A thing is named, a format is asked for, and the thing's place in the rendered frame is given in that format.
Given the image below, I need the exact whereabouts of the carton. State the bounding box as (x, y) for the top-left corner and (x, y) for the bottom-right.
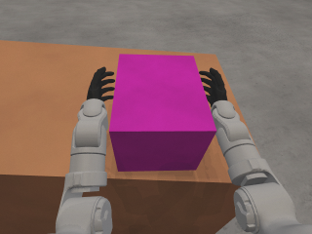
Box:
(109, 54), (216, 172)

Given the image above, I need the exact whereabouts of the robot right upper arm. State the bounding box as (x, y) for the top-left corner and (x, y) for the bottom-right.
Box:
(233, 182), (312, 234)

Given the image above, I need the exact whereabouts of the left robot hand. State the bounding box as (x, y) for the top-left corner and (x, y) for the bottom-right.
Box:
(86, 66), (115, 101)

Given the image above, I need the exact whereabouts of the right robot hand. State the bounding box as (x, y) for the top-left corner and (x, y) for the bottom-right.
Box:
(199, 68), (228, 107)

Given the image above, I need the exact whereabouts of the robot left upper arm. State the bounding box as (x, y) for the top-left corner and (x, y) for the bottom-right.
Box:
(49, 196), (113, 234)

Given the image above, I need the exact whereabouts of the robot left forearm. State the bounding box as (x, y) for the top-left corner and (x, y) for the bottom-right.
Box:
(56, 98), (109, 233)

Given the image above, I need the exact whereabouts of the robot right forearm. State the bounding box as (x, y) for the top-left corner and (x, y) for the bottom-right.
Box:
(211, 100), (297, 219)

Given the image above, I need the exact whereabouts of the pedestal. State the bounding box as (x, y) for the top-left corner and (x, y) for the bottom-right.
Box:
(0, 40), (258, 234)

